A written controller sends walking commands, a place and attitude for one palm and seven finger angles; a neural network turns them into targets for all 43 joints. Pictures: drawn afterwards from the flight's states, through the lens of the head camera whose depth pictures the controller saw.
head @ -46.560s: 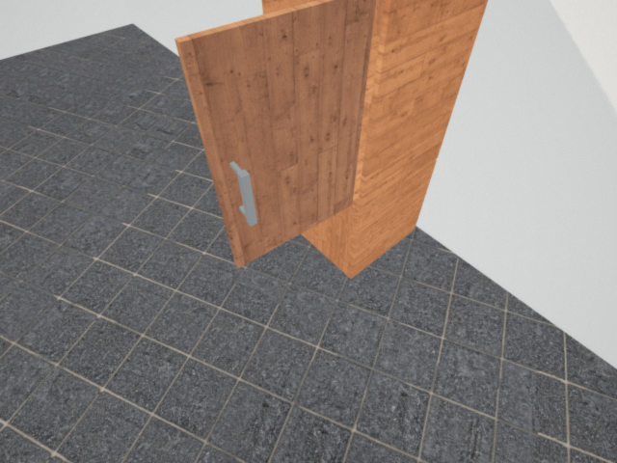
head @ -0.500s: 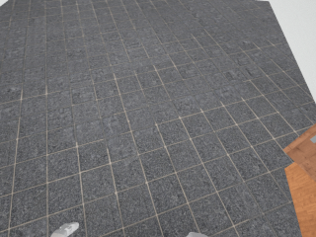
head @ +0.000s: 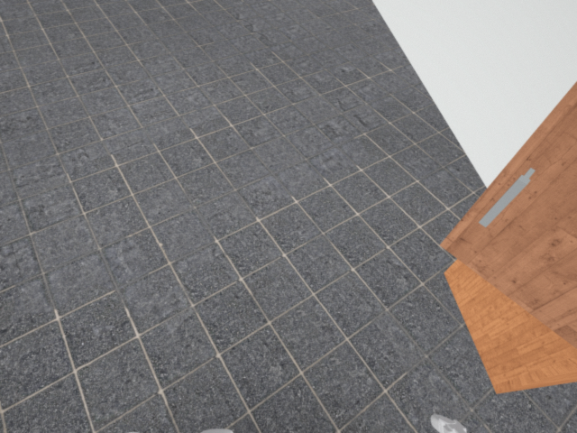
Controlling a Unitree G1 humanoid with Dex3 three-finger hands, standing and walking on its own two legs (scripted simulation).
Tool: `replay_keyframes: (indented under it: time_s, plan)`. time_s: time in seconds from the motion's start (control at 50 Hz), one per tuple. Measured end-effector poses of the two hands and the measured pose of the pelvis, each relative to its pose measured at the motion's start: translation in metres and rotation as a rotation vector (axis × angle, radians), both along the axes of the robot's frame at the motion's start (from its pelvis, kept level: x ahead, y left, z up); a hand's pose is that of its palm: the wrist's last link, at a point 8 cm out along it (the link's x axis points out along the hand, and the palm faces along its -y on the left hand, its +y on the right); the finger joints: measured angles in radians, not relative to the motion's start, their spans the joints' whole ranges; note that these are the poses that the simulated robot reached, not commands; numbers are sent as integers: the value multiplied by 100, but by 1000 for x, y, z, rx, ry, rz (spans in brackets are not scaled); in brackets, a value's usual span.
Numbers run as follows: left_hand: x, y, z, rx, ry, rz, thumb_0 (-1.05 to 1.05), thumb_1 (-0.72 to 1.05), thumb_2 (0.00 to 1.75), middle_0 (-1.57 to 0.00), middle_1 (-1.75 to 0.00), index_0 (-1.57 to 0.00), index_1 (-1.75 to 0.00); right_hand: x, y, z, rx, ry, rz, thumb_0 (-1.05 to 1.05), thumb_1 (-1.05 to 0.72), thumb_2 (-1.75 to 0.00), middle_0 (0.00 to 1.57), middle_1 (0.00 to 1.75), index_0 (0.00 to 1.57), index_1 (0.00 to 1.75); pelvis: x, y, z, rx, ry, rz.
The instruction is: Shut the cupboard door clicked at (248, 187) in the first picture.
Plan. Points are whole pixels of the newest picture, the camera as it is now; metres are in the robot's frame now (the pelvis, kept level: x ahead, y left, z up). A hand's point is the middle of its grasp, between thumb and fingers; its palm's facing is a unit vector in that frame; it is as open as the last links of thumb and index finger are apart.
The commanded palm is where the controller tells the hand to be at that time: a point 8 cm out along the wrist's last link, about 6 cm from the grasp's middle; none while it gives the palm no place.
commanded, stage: turn to face it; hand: left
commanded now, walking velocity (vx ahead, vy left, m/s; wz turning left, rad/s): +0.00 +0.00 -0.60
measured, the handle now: (506, 198) +0.60 -0.43 -0.06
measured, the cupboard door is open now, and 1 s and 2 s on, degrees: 36 36 36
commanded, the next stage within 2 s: take the last steps up to it in 1.06 s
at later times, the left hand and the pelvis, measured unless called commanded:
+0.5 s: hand (211, 394) +0.19 +0.12 -0.14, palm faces -0.31 -0.91 -0.29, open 7.4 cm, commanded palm none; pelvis +0.01 -0.03 +0.00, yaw -18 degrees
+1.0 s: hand (217, 366) +0.23 +0.13 -0.16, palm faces -0.48 -0.85 -0.21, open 7.4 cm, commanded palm none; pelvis +0.06 -0.02 +0.01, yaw -32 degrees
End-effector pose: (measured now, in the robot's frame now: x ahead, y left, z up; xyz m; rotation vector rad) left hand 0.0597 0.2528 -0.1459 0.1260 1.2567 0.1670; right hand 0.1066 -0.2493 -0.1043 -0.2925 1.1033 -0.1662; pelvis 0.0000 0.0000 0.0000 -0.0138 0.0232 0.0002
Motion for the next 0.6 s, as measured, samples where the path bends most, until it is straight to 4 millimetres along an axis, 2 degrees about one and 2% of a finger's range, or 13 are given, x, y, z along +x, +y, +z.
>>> replay_keyframes:
  time_s: [0.12, 0.22, 0.32, 0.42, 0.5, 0.6]
  plan:
    - [35, 12, 15, 2, -15, -90, 1, 91, 89, -20, -30, -20, -30, -33, 9, 9, 0, 44, -71, 0, -90, -89, 20, 30, 21, 30, 4, 8, 13, -29, -2, -72]
    - [68, 6, 25, 20, -37, -170, 1, 91, 89, -20, -30, -20, -30, -67, 3, 4, 20, 94, -168, 0, -90, -89, 20, 30, 21, 30, 6, 6, 16, -30, -1, -139]
    - [104, -23, 31, 42, -70, -278, 1, 91, 89, -20, -30, -20, -30, -108, -14, -12, 54, 142, -280, 0, -90, -89, 20, 30, 21, 30, 8, -7, 10, -16, -6, -207]
    - [133, -62, 32, 77, -143, -379, 1, 91, 89, -20, -30, -20, -30, -142, -40, -42, 89, 188, -381, 0, -90, -89, 20, 30, 21, 30, 10, -28, -7, 9, -9, -277]
    - [132, -81, 40, 87, -122, -413, 0, 91, 89, -20, -30, -20, -30, -144, -53, -39, 89, 192, -432, 0, -90, -89, 20, 30, 20, 30, 12, -35, 1, 16, -8, -314]
    - [129, -94, 39, 72, -75, -446, 0, 90, 89, -21, -30, -20, -30, -128, -60, -23, 87, 125, -451, 0, -91, -89, 20, 30, 20, 30, 16, -41, 10, 35, -3, -364]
